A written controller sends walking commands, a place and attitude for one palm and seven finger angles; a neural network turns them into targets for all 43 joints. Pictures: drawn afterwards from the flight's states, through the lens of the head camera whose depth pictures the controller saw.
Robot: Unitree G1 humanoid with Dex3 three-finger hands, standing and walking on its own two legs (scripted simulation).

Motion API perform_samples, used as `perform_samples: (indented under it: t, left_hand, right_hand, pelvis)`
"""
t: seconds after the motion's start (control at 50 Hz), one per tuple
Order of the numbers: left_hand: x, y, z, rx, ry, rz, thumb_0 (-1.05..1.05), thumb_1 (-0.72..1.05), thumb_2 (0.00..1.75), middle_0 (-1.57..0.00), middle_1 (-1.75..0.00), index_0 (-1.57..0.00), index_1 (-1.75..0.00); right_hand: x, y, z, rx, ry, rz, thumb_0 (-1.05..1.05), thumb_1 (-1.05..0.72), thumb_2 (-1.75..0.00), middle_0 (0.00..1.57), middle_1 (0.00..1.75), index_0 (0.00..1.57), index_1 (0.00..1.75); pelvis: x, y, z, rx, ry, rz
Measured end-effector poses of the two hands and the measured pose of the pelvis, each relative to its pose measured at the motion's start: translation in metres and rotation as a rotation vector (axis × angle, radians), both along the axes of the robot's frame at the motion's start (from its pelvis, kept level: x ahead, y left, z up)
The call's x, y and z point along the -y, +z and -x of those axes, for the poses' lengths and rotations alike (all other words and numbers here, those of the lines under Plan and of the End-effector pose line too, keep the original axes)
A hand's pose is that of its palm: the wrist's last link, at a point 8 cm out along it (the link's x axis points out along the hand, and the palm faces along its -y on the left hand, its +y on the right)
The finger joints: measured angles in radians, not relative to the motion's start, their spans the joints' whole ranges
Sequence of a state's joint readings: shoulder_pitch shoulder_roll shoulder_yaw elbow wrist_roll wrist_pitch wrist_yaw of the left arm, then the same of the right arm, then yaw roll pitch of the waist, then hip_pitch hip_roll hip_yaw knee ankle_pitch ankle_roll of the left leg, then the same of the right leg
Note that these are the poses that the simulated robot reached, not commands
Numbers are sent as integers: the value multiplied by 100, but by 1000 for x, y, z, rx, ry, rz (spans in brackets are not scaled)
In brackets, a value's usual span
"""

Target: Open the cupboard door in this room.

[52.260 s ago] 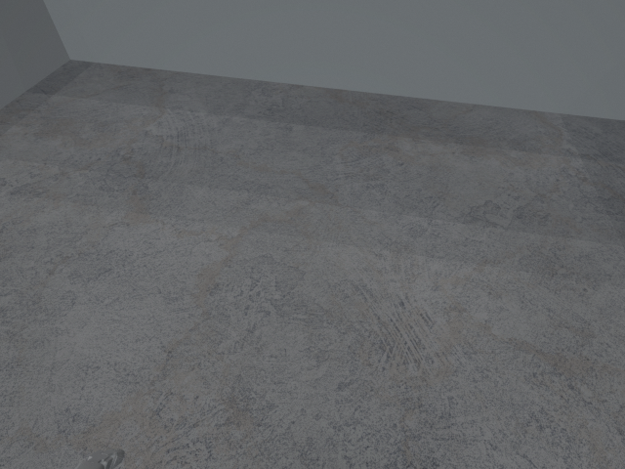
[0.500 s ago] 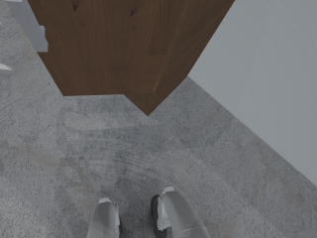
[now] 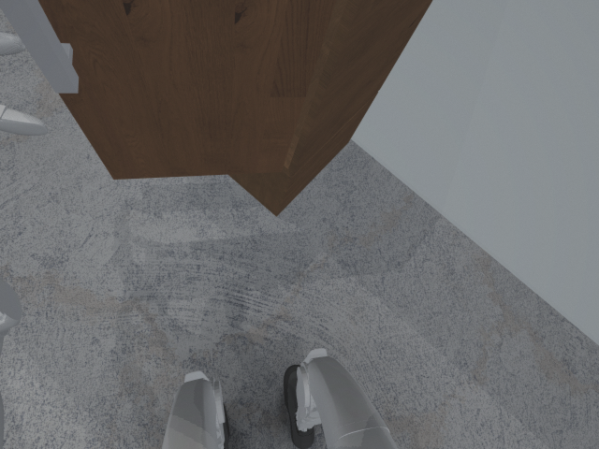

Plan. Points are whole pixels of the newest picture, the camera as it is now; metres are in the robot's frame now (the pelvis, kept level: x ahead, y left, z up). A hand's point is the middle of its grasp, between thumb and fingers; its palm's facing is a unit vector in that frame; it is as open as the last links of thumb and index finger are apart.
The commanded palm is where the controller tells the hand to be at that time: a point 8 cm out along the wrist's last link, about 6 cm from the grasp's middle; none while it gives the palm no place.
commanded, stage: slide the fingers in behind the handle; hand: left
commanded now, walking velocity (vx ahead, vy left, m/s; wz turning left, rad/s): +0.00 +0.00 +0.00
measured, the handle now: (44, 27) +0.60 +0.23 +0.07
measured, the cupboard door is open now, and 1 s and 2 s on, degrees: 49 49 48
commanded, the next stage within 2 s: close the thumb around the handle in 1.18 s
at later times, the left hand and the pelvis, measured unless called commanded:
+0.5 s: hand (35, 68) +0.54 +0.23 +0.07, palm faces -0.01 -1.00 -0.01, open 14.0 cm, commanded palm +0.53 +0.26 +0.07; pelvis +0.01 +0.00 +0.01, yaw +1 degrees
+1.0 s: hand (65, 68) +0.54 +0.21 +0.06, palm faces +0.02 -1.00 -0.03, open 14.0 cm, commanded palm +0.52 +0.25 +0.07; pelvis +0.01 -0.01 +0.01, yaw +1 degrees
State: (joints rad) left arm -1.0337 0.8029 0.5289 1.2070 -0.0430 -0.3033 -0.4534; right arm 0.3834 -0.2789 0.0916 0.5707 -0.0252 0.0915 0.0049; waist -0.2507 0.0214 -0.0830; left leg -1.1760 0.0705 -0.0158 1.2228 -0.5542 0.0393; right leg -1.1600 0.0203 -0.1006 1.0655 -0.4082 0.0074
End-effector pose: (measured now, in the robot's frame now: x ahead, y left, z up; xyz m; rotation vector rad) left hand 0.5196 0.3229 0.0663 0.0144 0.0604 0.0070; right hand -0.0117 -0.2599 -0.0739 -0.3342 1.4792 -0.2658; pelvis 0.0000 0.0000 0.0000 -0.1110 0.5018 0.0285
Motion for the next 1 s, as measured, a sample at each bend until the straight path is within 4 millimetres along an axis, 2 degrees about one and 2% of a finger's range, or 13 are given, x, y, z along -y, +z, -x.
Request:
perform_samples:
  t: [0.32,0.56,0.76,1.0]
  left_hand:
    - [14,2,2,12,-10,-1,-1,-50,30,-30,-120,-30,-120]
    - [46,4,-3,17,-13,0,-1,-50,30,-30,-120,-30,-120]
    - [66,2,-6,11,-2,-9,-1,-50,30,-30,-120,-30,-120]
    - [64,1,-3,6,13,-14,-1,-50,30,-30,-120,-30,-120]
  right_hand:
    - [-3,-1,-3,1,-4,-24,1,-91,-89,20,30,20,30]
    - [-1,-3,-13,27,6,-35,1,-91,-89,20,30,20,30]
    - [1,-8,-11,28,-5,-60,1,-91,-89,20,30,20,30]
    - [9,-9,-10,25,-7,-56,1,-91,-89,20,30,20,30]
  pelvis:
    - [-1,4,-5,9,1,-8]
    - [1,7,-7,22,6,-16]
    - [7,7,-8,24,-2,-30]
    - [13,6,-8,24,-3,-36]
